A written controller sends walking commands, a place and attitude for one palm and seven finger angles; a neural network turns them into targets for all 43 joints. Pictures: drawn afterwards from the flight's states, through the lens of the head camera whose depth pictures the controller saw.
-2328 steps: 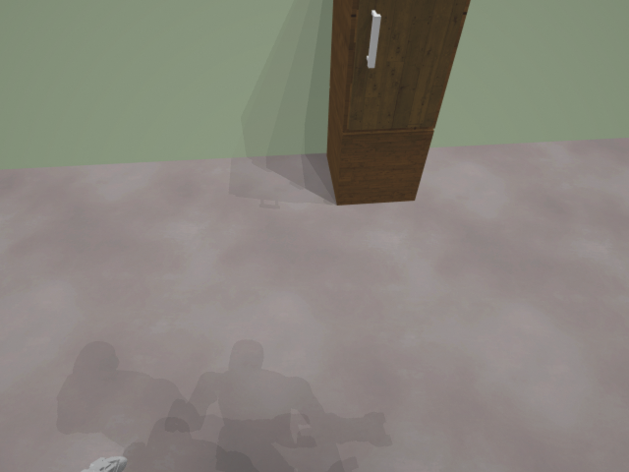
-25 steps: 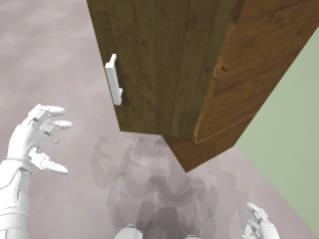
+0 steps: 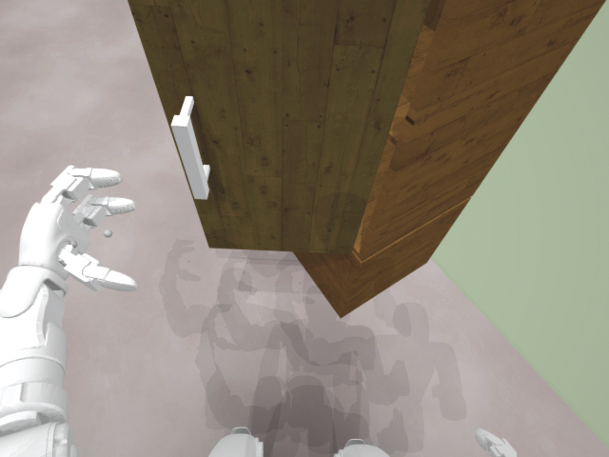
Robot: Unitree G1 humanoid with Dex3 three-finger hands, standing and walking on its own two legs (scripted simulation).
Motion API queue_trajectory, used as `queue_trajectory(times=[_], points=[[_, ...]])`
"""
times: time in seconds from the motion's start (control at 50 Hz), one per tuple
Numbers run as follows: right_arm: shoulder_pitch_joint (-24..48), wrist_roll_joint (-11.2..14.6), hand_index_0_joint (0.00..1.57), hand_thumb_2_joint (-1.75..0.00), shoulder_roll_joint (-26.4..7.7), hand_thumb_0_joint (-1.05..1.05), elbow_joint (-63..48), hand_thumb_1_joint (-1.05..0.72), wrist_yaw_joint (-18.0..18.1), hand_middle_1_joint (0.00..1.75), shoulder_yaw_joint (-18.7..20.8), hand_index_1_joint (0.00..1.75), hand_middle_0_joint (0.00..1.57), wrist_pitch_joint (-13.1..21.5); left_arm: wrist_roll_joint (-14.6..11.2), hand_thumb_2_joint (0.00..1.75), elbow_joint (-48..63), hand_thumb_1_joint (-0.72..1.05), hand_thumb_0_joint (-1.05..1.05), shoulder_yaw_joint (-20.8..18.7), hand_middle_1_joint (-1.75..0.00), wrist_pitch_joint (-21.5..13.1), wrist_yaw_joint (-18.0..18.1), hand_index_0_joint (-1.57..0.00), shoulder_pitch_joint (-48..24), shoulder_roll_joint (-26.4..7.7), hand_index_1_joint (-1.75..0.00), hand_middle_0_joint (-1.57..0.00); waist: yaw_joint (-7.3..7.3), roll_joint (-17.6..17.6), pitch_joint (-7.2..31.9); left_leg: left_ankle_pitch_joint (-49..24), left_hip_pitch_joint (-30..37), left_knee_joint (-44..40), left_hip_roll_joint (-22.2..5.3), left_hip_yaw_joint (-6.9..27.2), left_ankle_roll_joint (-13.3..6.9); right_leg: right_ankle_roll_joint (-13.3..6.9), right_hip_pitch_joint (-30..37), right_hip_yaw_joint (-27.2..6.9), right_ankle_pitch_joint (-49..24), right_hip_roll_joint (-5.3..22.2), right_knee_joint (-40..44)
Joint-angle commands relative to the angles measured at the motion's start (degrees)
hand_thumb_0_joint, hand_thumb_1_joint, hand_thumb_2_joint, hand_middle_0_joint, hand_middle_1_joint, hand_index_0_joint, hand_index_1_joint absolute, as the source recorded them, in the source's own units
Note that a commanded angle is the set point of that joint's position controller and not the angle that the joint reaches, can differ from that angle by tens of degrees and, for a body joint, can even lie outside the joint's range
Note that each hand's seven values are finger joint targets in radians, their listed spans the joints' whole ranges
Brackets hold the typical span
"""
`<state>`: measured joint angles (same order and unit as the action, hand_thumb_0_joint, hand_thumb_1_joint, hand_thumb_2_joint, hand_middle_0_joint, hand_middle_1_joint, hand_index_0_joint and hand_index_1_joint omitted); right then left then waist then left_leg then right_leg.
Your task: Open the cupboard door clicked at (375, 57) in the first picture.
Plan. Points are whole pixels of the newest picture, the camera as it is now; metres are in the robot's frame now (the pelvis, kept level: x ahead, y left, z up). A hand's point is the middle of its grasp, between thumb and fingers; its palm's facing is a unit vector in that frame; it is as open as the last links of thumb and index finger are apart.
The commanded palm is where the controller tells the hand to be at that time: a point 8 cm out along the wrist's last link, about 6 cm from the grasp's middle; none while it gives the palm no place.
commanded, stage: move the hooked fingers beside the handle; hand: left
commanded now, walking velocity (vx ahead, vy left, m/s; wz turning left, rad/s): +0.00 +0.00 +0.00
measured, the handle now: (195, 151) +0.54 +0.18 +0.05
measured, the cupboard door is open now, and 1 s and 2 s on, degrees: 55 55 55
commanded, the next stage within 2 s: slide the fingers in behind the handle in 1.68 s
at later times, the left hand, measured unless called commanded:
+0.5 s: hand (127, 194) +0.44 +0.25 +0.06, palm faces -0.01 -1.00 +0.00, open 14.0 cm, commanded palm +0.42 +0.30 +0.06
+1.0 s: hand (149, 164) +0.49 +0.23 +0.06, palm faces -0.01 -1.00 -0.01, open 14.0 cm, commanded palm +0.46 +0.28 +0.06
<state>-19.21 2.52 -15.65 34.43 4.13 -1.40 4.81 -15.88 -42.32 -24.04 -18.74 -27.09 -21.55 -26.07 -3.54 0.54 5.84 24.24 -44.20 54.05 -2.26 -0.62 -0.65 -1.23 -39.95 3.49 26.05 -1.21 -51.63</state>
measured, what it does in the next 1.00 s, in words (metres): stands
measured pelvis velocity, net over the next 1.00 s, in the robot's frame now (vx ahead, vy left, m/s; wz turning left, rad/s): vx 0.00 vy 0.01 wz -0.04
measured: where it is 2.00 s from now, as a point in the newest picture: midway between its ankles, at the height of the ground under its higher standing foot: outside the picture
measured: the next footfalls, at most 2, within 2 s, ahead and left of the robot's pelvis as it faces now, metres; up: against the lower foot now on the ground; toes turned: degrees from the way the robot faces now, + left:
none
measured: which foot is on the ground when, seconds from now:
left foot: down 0.00-1.00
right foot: down 0.00-1.00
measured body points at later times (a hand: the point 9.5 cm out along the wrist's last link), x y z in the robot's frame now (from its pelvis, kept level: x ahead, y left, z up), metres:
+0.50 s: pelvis +0.00 +0.01 -0.01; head +0.10 +0.03 +0.43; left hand +0.43 +0.30 +0.07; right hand +0.05 -0.26 -0.11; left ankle +0.02 +0.11 -0.69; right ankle -0.01 -0.11 -0.69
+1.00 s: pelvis +0.00 +0.01 -0.02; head +0.12 +0.03 +0.41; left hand +0.49 +0.29 +0.07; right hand +0.00 -0.26 -0.12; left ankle +0.02 +0.11 -0.69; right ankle -0.01 -0.11 -0.69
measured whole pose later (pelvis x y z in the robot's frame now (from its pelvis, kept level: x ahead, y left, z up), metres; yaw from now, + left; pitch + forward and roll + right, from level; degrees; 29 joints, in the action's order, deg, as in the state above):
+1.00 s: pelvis +0.00 +0.01 -0.02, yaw -2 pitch +21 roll -3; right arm -23.1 0.6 -15.4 34.7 1.9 -2.2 -3.5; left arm -7.6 -64.7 -26.5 -21.3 -21.9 -47.4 -34.8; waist -9.5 0.6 6.3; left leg 26.0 -55.0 59.8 -3.8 -1.1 -1.2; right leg -0.8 -50.6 2.8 26.4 -2.6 -55.8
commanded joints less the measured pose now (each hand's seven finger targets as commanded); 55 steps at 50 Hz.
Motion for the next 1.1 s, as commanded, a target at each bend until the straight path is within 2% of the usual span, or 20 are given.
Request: queue_trajectory(times=[0.0, 0.08, 0.1, 0.18, 0.24, 0.3, 0.34, 0.36, 0.52, 0.54, 0.62, 0.64, 0.7, 0.74, 0.86, 0.88, 0.96, 1.0, 1.04, 1.08], points=[[-2.52, 0.13, 0.20, -0.90, -9.12, 0.00, -5.40, -0.90, 0.40, 0.30, 3.88, 0.30, 0.20, 1.63, -0.54, 0.30, 9.57, -0.50, 0.00, -2.47, -1.20, -4.02, 0.40, -0.30, -21.31, -15.29, -1.20, -0.30, -0.39, 5.26, 19.33, -18.81, 15.83, -5.59, 1.39, 2.14, -1.20, 0.09, 4.50, -2.13, -19.04, -0.61, 5.59], [-3.35, -0.05, 0.20, -0.90, -9.55, 0.00, -5.08, -0.90, 0.24, 0.30, 3.84, 0.30, 0.20, 0.73, 0.50, 0.30, 5.40, -0.50, 0.00, -3.78, -1.20, -3.83, 1.27, -0.30, -23.49, -17.44, -1.20, -0.30, -0.21, 4.71, 19.18, -18.08, 14.42, -5.39, 1.26, 2.39, -1.06, -0.02, 3.87, -2.02, -18.04, -0.58, 5.21], [-3.25, -0.02, 0.20, -0.90, -9.33, 0.00, -5.18, -0.90, 0.16, 0.30, 3.69, 0.30, 0.20, 0.49, 0.80, 0.30, 4.28, -0.50, 0.00, -2.33, -1.20, -3.64, 1.35, -0.30, -24.64, -16.08, -1.20, -0.30, -0.67, 5.42, 18.28, -17.53, 14.24, -5.26, 1.35, 2.09, -1.16, 0.02, 3.01, -2.01, -17.65, -0.54, 5.34], [-4.18, -0.24, 0.20, -0.90, -9.54, 0.00, -4.49, -0.90, -0.07, 0.30, 3.72, 0.30, 0.20, -0.28, 2.03, 0.30, 2.71, -0.50, 0.00, -1.10, -1.20, -4.78, 2.21, -0.30, -31.47, -16.20, -1.20, -0.30, -1.71, 6.63, 20.13, -17.61, 16.06, -4.51, 0.99, 2.96, -0.95, -0.11, -0.02, -1.77, -15.93, -0.72, 4.62], [-5.15, -0.51, 0.20, -0.90, -9.95, 0.00, -4.13, -0.90, -0.19, 0.30, 3.75, 0.30, 0.20, -0.92, 2.20, 0.30, 0.06, -0.50, 0.00, -4.32, -1.20, -5.55, 2.62, -0.30, -31.82, -19.58, -1.20, -0.30, -1.09, 5.00, 23.03, -18.82, 15.45, -3.72, 0.91, 2.93, -1.06, -0.08, 1.64, -2.05, -17.32, -0.89, 3.94], [-5.44, -0.53, 0.20, -0.90, -9.69, 0.00, -3.91, -0.90, -0.48, 0.30, 3.72, 0.30, 0.20, -1.63, 3.00, 0.30, -1.21, -0.50, 0.00, -2.14, -1.20, -5.71, 2.49, -0.30, -34.21, -17.99, -1.20, -0.30, -1.68, 7.50, 22.67, -19.76, 16.55, -3.48, 0.78, 3.16, -0.84, -0.18, -0.48, -1.67, -17.09, -0.92, 3.64], [-6.20, -0.63, 0.20, -0.90, -10.04, 0.00, -3.92, -0.90, -0.57, 0.30, 3.75, 0.30, 0.20, -2.27, 3.06, 0.30, -1.61, -0.50, 0.00, -3.89, -1.20, -5.82, 2.53, -0.30, -34.21, -20.14, -1.20, -0.30, -1.51, 6.40, 24.25, -21.58, 16.43, -2.98, 0.62, 3.03, -0.96, -0.10, 0.47, -1.85, -18.82, -1.19, 3.22], [-6.07, -0.69, 0.20, -0.90, -9.79, 0.00, -4.10, -0.90, -0.76, 0.30, 3.72, 0.30, 0.20, -2.45, 2.97, 0.30, -1.67, -0.50, 0.00, -3.12, -1.20, -5.80, 2.44, -0.30, -34.22, -19.17, -1.20, -0.30, -1.31, 7.53, 24.41, -21.65, 16.12, -2.84, 0.85, 2.87, -0.93, -0.11, 0.91, -1.93, -19.20, -1.10, 3.23], [-7.79, -0.83, 0.20, -0.90, -10.10, 0.00, -2.97, -0.90, -0.77, 0.30, 3.65, 0.30, 0.20, -4.23, 3.73, 0.30, -5.75, -0.50, 0.00, -2.25, -1.20, -6.22, 3.06, -0.30, -41.02, -19.40, -1.20, -0.30, -3.44, 6.01, 21.54, -19.76, 14.20, -2.05, 0.54, 3.26, -1.26, -0.13, -2.56, -1.69, -17.04, -1.50, 3.03], [-8.27, -0.88, 0.20, -0.90, -10.50, 0.00, -2.77, -0.90, -0.71, 0.30, 3.71, 0.30, 0.20, -4.47, 4.29, 0.30, -6.12, -0.50, 0.00, -3.45, -1.20, -6.46, 3.21, -0.30, -41.83, -21.32, -1.20, -0.30, -3.25, 6.29, 23.20, -19.32, 14.58, -2.00, 0.45, 3.25, -1.15, 0.03, -2.56, -1.97, -16.71, -1.58, 2.93], [-8.84, -1.20, 0.20, -0.90, -10.17, 0.00, -2.05, -0.90, -0.84, 0.30, 3.64, 0.30, 0.20, -4.74, 4.75, 0.30, -6.25, -0.50, 0.00, -0.99, -1.20, -7.30, 3.89, -0.30, -45.99, -18.94, -1.20, -0.30, -4.22, 8.78, 23.92, -20.22, 17.02, -1.51, 0.25, 4.05, -0.94, -0.32, -5.33, -1.39, -15.47, -1.65, 2.48], [-9.41, -1.27, 0.20, -0.90, -10.64, 0.00, -1.85, -0.90, -0.93, 0.30, 3.65, 0.30, 0.20, -4.99, 5.16, 0.30, -7.70, -0.50, 0.00, -3.31, -1.20, -7.14, 4.18, -0.30, -44.98, -21.62, -1.20, -0.30, -3.48, 8.43, 25.53, -20.21, 17.11, -1.42, 0.17, 4.16, -0.79, -0.21, -5.00, -1.54, -15.51, -1.78, 2.34], [-9.66, -1.28, 0.20, -0.90, -10.68, 0.00, -1.53, -0.90, -0.92, 0.30, 3.39, 0.30, 0.20, -5.43, 5.93, 0.30, -10.62, -0.50, 0.00, -2.44, -1.20, -6.14, 4.70, -0.30, -47.65, -21.99, -1.20, -0.30, -4.65, 7.26, 22.87, -18.28, 13.75, -1.18, 0.19, 3.92, -1.10, 0.06, -5.13, -1.68, -15.07, -1.62, 2.52], [-10.21, -1.46, 0.20, -0.90, -10.71, 0.00, -1.76, -0.90, -1.05, 0.30, 3.20, 0.30, 0.20, -5.82, 6.77, 0.30, -10.22, -0.50, 0.00, -2.88, -1.20, -6.31, 5.12, -0.30, -48.83, -23.23, -1.20, -0.30, -4.41, 9.28, 24.98, -19.32, 14.77, -0.78, 0.27, 3.77, -1.01, -0.02, -5.35, -1.82, -15.59, -1.77, 2.02], [-11.60, -1.77, 0.20, -0.90, -10.81, 0.00, -1.75, -0.90, -1.33, 0.30, 3.06, 0.30, 0.20, -6.64, 7.53, 0.30, -12.67, -0.50, 0.00, -3.78, -1.20, -6.07, 5.65, -0.30, -51.13, -25.09, -1.20, -0.30, -5.41, 8.43, 25.95, -21.06, 12.91, 0.64, 0.13, 3.41, -1.26, 0.32, -4.47, -2.19, -18.24, -2.00, 1.57], [-11.88, -1.83, 0.20, -0.90, -10.96, 0.00, -1.93, -0.90, -1.40, 0.30, 3.16, 0.30, 0.20, -6.84, 7.74, 0.30, -12.39, -0.50, 0.00, -4.99, -1.20, -6.14, 5.64, -0.30, -49.95, -26.68, -1.20, -0.30, -4.55, 9.22, 26.55, -21.69, 13.14, 0.50, 0.13, 3.43, -1.14, 0.15, -3.75, -2.21, -18.63, -2.02, 1.51], [-11.95, -1.89, 0.20, -0.90, -10.34, 0.00, -3.25, -0.90, -2.07, 0.30, 3.48, 0.30, 0.20, -7.71, 6.76, 0.30, -8.74, -0.50, 0.00, -3.40, -1.20, -6.36, 4.79, -0.30, -44.49, -22.65, -1.20, -0.30, -3.30, 10.74, 29.64, -27.84, 17.61, 0.13, -0.05, 3.33, -0.80, 0.05, -2.80, -1.53, -22.25, -2.39, 1.34], [-11.88, -1.76, 0.20, -0.90, -10.66, 0.00, -3.57, -0.90, -2.27, 0.30, 3.77, 0.30, 0.20, -8.01, 5.74, 0.30, -8.46, -0.50, 0.00, -5.73, -1.20, -5.85, 4.89, -0.30, -41.67, -24.20, -1.20, -0.30, -2.59, 8.10, 29.02, -26.34, 15.39, -0.19, 0.18, 2.85, -1.10, 0.19, -0.27, -1.71, -22.91, -2.48, 1.93], [-11.85, -1.57, 0.20, -0.90, -10.66, 0.00, -3.61, -0.90, -2.04, 0.30, 3.60, 0.30, 0.20, -8.38, 5.67, 0.30, -10.10, -0.50, 0.00, -5.78, -1.20, -5.15, 4.76, -0.30, -41.54, -24.43, -1.20, -0.30, -3.47, 5.02, 26.00, -24.14, 11.77, -0.40, 0.33, 2.13, -1.66, 0.54, 0.84, -2.11, -23.73, -2.49, 2.20], [-11.21, -1.37, 0.20, -0.90, -10.26, 0.00, -3.62, -0.90, -2.01, 0.30, 3.53, 0.30, 0.20, -8.47, 6.12, 0.30, -8.88, -0.50, 0.00, -3.21, -1.20, -5.45, 4.80, -0.30, -43.80, -22.13, -1.20, -0.30, -4.27, 6.84, 23.99, -21.07, 11.66, -0.71, 0.54, 2.05, -1.64, 0.51, -0.99, -2.18, -20.95, -2.33, 2.66]])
